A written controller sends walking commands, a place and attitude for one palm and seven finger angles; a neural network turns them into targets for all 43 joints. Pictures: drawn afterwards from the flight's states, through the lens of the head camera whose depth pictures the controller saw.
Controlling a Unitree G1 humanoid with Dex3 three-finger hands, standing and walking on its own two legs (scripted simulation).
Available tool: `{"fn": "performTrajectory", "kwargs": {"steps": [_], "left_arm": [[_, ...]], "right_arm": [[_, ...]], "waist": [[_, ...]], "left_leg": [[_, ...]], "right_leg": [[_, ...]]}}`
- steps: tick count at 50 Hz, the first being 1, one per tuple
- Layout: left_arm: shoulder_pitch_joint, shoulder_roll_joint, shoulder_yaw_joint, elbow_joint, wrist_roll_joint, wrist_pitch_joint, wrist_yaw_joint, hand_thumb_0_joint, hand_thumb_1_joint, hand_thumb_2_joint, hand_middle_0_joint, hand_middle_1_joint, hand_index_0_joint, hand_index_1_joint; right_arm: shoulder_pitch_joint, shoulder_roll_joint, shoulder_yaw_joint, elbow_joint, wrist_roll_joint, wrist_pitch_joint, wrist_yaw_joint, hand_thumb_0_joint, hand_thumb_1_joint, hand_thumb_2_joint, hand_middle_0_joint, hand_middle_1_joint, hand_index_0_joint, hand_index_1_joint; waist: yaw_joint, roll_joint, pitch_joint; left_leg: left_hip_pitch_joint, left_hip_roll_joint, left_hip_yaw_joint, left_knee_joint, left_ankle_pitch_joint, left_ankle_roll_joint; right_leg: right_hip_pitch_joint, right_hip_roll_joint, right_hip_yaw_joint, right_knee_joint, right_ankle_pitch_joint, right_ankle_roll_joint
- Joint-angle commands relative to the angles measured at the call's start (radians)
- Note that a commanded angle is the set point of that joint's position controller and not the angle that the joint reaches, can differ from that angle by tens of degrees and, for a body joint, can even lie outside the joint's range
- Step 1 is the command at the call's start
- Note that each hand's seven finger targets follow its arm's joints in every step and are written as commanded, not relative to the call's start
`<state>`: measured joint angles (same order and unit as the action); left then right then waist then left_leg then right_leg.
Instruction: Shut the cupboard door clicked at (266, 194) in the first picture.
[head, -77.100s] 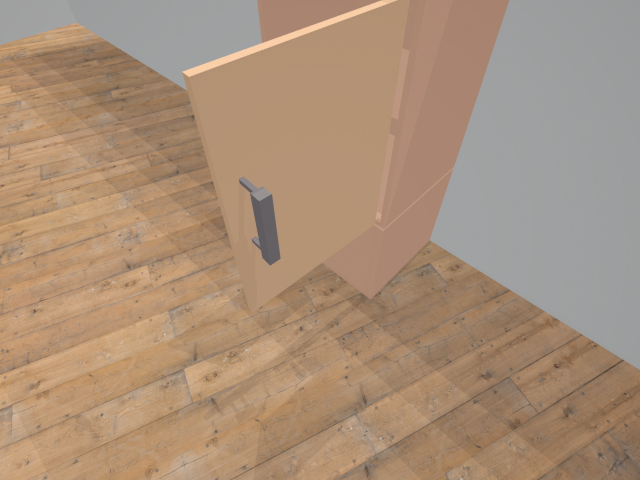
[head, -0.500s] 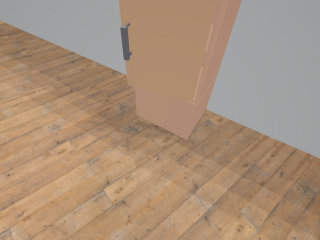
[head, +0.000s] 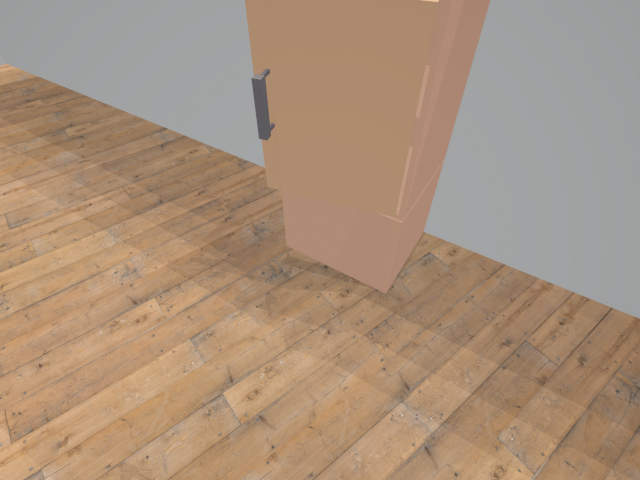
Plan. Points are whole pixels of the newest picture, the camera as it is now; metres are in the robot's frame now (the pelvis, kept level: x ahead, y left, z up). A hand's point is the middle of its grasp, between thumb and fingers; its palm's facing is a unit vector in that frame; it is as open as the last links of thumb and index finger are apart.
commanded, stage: let the arm hang, fingers relaxed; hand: left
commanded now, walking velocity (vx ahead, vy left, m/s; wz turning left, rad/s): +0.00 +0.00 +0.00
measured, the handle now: (265, 104) +1.01 +0.21 -0.03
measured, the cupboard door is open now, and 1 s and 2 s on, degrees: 13 13 13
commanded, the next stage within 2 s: look to check the result in 0.28 s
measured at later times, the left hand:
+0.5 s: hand out of the picture +0.08 +0.23 -0.16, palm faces +0.00 -0.95 -0.30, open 7.4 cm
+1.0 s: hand out of the picture +0.10 +0.20 -0.16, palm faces +0.01 -0.95 -0.30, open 7.4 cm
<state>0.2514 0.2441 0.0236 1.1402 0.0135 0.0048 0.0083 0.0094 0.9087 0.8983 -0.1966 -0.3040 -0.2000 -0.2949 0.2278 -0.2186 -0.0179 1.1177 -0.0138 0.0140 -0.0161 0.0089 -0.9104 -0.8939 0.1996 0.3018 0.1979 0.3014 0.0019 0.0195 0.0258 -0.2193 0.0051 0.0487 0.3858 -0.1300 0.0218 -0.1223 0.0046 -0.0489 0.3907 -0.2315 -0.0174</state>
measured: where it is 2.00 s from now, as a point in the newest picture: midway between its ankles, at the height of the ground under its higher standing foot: outside the picture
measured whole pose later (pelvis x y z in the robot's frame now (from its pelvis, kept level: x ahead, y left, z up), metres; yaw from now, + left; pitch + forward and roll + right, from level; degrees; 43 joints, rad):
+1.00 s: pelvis +0.05 -0.02 +0.00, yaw +0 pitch -1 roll +1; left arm 0.16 0.28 0.02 1.13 0.01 -0.01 0.01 0.01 0.90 0.90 -0.20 -0.30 -0.20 -0.30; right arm 0.13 -0.29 0.00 1.12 -0.01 0.01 -0.02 0.01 -0.91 -0.89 0.20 0.30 0.20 0.30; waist 0.00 0.01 0.04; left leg -0.13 0.02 0.04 0.32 -0.16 -0.02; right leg -0.02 0.03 -0.05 0.29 -0.25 -0.04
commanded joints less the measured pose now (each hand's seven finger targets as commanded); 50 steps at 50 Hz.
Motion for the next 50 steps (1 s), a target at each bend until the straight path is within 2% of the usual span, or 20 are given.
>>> {"fn": "performTrajectory", "kwargs": {"steps": [1, 4, 15, 17, 25, 28, 34, 35, 36, 39, 42, 45, 48, 50], "left_arm": [[0.0, 0.163, 0.023, -0.046, 0.004, -0.021, 0.011, 0.0, 0.9, 0.9, -0.2, -0.3, -0.2, -0.3], [-0.03, 0.174, 0.024, -0.055, 0.004, -0.023, 0.01, 0.0, 0.9, 0.9, -0.2, -0.3, -0.2, -0.3], [-0.087, 0.219, 0.029, -0.069, 0.001, -0.035, 0.007, 0.0, 0.9, 0.9, -0.2, -0.3, -0.2, -0.3], [-0.099, 0.22, 0.026, -0.066, 0.0, -0.033, 0.007, 0.0, 0.9, 0.9, -0.2, -0.3, -0.2, -0.3], [-0.104, 0.24, 0.027, -0.061, -0.001, -0.036, 0.008, 0.0, 0.9, 0.9, -0.2, -0.3, -0.2, -0.3], [-0.109, 0.24, 0.025, -0.058, -0.003, -0.035, 0.009, 0.0, 0.9, 0.9, -0.2, -0.3, -0.2, -0.3], [-0.107, 0.241, 0.023, -0.054, -0.002, -0.034, 0.01, 0.0, 0.9, 0.9, -0.2, -0.3, -0.2, -0.3], [-0.1, 0.244, 0.024, -0.054, -0.001, -0.035, 0.011, 0.0, 0.9, 0.9, -0.2, -0.3, -0.2, -0.3], [-0.106, 0.238, 0.023, -0.054, -0.002, -0.035, 0.011, 0.0, 0.9, 0.9, -0.2, -0.3, -0.2, -0.3], [-0.098, 0.239, 0.024, -0.054, -0.002, -0.037, 0.013, 0.0, 0.9, 0.9, -0.2, -0.3, -0.2, -0.3], [-0.097, 0.233, 0.025, -0.054, -0.002, -0.036, 0.015, 0.0, 0.9, 0.9, -0.2, -0.3, -0.2, -0.3], [-0.088, 0.23, 0.026, -0.054, -0.001, -0.036, 0.016, 0.0, 0.9, 0.9, -0.2, -0.3, -0.2, -0.3], [-0.087, 0.22, 0.026, -0.055, -0.003, -0.032, 0.017, 0.0, 0.9, 0.9, -0.2, -0.3, -0.2, -0.3], [-0.054, 0.171, 0.023, -0.058, -0.004, -0.02, 0.023, 0.0, 0.9, 0.9, -0.2, -0.3, -0.2, -0.3]], "right_arm": [[-0.008, -0.176, -0.026, -0.047, -0.003, -0.021, -0.009, 0.0, -0.9, -0.9, 0.2, 0.3, 0.2, 0.3], [-0.027, -0.19, -0.025, -0.048, -0.004, -0.023, -0.007, 0.0, -0.9, -0.9, 0.2, 0.3, 0.2, 0.3], [-0.086, -0.241, -0.022, -0.055, 0.001, -0.035, -0.007, 0.0, -0.9, -0.9, 0.2, 0.3, 0.2, 0.3], [-0.095, -0.241, -0.02, -0.051, -0.001, -0.034, -0.006, 0.0, -0.9, -0.9, 0.2, 0.3, 0.2, 0.3], [-0.111, -0.264, -0.018, -0.053, 0.002, -0.033, -0.008, 0.0, -0.9, -0.9, 0.2, 0.3, 0.2, 0.3], [-0.115, -0.266, -0.017, -0.051, 0.001, -0.032, -0.009, 0.0, -0.9, -0.9, 0.2, 0.3, 0.2, 0.3], [-0.117, -0.264, -0.014, -0.049, 0.002, -0.029, -0.008, 0.0, -0.9, -0.9, 0.2, 0.3, 0.2, 0.3], [-0.121, -0.263, -0.015, -0.05, 0.003, -0.029, -0.008, 0.0, -0.9, -0.9, 0.2, 0.3, 0.2, 0.3], [-0.12, -0.261, -0.015, -0.05, 0.001, -0.028, -0.009, 0.0, -0.9, -0.9, 0.2, 0.3, 0.2, 0.3], [-0.112, -0.256, -0.014, -0.049, 0.002, -0.031, -0.01, 0.0, -0.9, -0.9, 0.2, 0.3, 0.2, 0.3], [-0.11, -0.252, -0.014, -0.046, 0.0, -0.029, -0.012, 0.0, -0.9, -0.9, 0.2, 0.3, 0.2, 0.3], [-0.107, -0.249, -0.013, -0.049, 0.003, -0.028, -0.013, 0.0, -0.9, -0.9, 0.2, 0.3, 0.2, 0.3], [-0.104, -0.237, -0.011, -0.046, 0.0, -0.026, -0.013, 0.0, -0.9, -0.9, 0.2, 0.3, 0.2, 0.3], [-0.076, -0.179, -0.002, -0.049, 0.001, -0.016, -0.012, 0.0, -0.9, -0.9, 0.2, 0.3, 0.2, 0.3]], "waist": [[-0.004, -0.012, 0.047], [-0.005, 0.001, 0.053], [-0.003, -0.01, -0.034], [-0.005, 0.008, -0.024], [-0.005, -0.011, -0.057], [-0.007, -0.006, -0.049], [-0.007, -0.013, -0.04], [-0.005, -0.029, -0.037], [-0.008, -0.019, -0.025], [-0.007, -0.026, -0.062], [-0.009, -0.015, -0.054], [-0.006, -0.03, -0.037], [-0.006, -0.011, -0.021], [-0.003, -0.022, -0.029]], "left_leg": [[0.023, 0.106, -0.138, -0.101, -0.107, 0.015], [0.021, 0.107, -0.14, -0.109, -0.09, 0.011], [0.092, 0.12, -0.134, -0.09, 0.098, 0.008], [0.095, 0.119, -0.132, -0.094, 0.097, 0.005], [0.134, 0.126, -0.127, -0.089, 0.152, 0.004], [0.141, 0.126, -0.123, -0.089, 0.167, 0.002], [0.144, 0.125, -0.12, -0.096, 0.153, -0.001], [0.15, 0.124, -0.119, -0.09, 0.161, 0.0], [0.146, 0.125, -0.116, -0.09, 0.156, -0.001], [0.159, 0.125, -0.113, -0.082, 0.196, -0.001], [0.161, 0.126, -0.106, -0.079, 0.204, -0.002], [0.158, 0.124, -0.105, -0.078, 0.202, -0.002], [0.138, 0.118, -0.108, -0.073, 0.199, -0.005], [0.107, 0.11, -0.105, -0.038, 0.228, -0.013]], "right_leg": [[-0.101, -0.107, 0.12, -0.117, -0.061, -0.042], [-0.09, -0.108, 0.124, -0.121, -0.044, -0.041], [-0.009, -0.122, 0.12, -0.126, 0.116, -0.035], [-0.007, -0.125, 0.119, -0.132, 0.118, -0.034], [0.024, -0.13, 0.116, -0.141, 0.185, -0.033], [0.028, -0.133, 0.115, -0.142, 0.215, -0.032], [0.033, -0.133, 0.115, -0.151, 0.209, -0.03], [0.025, -0.132, 0.111, -0.152, 0.224, -0.029], [0.023, -0.134, 0.113, -0.154, 0.226, -0.03], [0.053, -0.136, 0.11, -0.142, 0.29, -0.03], [0.055, -0.136, 0.109, -0.14, 0.313, -0.031], [0.048, -0.132, 0.108, -0.144, 0.315, -0.029], [0.054, -0.137, 0.099, -0.135, 0.311, -0.028], [0.064, -0.145, 0.071, -0.09, 0.329, -0.019]]}}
